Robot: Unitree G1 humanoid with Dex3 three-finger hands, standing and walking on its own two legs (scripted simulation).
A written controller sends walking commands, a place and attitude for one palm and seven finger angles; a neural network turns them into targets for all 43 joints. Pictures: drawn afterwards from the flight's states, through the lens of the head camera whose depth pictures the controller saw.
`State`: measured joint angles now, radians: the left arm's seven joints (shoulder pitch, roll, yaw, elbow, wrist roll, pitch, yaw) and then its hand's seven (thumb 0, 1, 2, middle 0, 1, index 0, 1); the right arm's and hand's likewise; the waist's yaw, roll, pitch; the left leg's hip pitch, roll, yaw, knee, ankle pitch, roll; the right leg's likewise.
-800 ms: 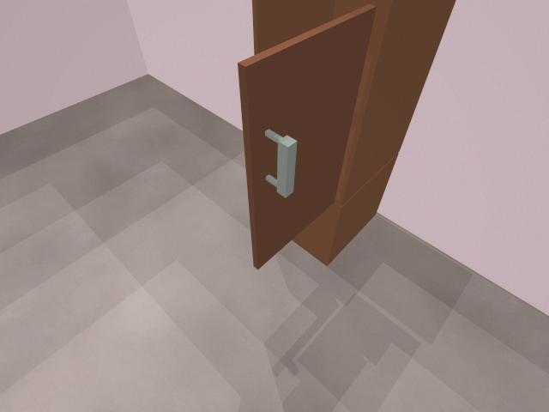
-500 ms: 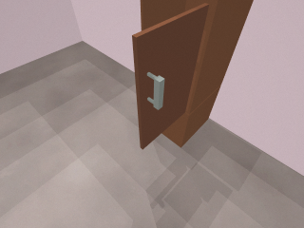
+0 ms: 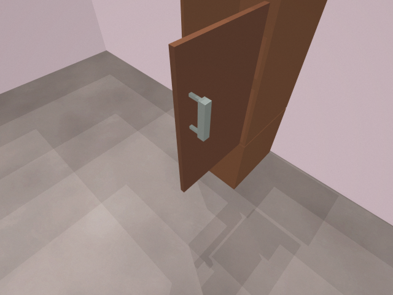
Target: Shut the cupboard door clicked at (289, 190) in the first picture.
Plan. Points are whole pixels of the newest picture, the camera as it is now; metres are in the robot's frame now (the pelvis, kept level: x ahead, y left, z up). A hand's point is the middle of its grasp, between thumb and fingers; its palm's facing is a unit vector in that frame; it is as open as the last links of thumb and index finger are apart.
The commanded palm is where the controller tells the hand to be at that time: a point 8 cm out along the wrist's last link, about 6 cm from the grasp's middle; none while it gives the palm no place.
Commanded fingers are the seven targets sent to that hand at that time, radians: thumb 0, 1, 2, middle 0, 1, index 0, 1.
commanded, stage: look at it before walking up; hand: left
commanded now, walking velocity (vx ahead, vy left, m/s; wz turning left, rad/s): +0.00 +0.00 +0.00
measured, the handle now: (198, 116) +0.55 +0.03 +0.04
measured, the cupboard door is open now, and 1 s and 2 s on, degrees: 89 89 89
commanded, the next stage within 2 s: walk around to get in front in 0.04 s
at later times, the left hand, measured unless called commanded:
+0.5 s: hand out of the picture +0.03 +0.18 -0.19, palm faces -0.07 -0.97 -0.23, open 7.4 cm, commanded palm none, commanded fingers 0.00 0.90 0.90 -0.20 -0.30 -0.20 -0.30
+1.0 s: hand out of the picture +0.08 +0.15 -0.17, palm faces -0.28 -0.93 -0.24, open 7.4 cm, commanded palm none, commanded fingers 0.00 0.90 0.90 -0.20 -0.30 -0.20 -0.30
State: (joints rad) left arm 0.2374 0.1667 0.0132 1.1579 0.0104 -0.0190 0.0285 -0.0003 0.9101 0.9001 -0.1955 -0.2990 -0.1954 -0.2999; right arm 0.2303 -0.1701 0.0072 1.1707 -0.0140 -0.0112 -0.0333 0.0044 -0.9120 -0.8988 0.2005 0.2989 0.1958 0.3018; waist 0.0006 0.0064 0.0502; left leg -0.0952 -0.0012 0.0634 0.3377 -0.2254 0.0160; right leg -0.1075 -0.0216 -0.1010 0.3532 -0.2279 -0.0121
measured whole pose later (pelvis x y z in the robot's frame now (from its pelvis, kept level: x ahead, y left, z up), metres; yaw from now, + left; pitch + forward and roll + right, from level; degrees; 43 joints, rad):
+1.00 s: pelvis -0.01 -0.02 -0.01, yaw -23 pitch +2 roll +1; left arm 0.26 0.18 0.08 0.94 0.03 0.03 0.01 0.00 0.91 0.90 -0.20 -0.30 -0.20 -0.30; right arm 0.03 -0.22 -0.06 0.91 0.00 0.05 -0.03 0.01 -0.91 -0.90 0.20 0.30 0.19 0.30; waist 0.06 -0.01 0.10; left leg -0.44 0.02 -0.04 0.93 -0.42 -0.06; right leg -0.27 0.10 0.16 0.47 -0.21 -0.06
